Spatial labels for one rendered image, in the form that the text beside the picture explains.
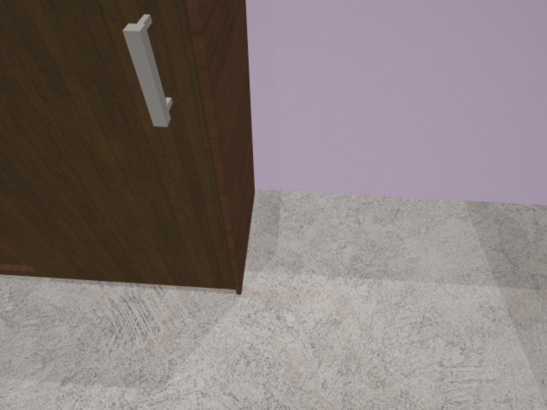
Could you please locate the handle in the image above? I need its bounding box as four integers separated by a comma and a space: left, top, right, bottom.
123, 15, 173, 127

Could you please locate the wardrobe door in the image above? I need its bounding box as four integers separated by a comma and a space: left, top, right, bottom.
0, 0, 235, 289
0, 240, 29, 266

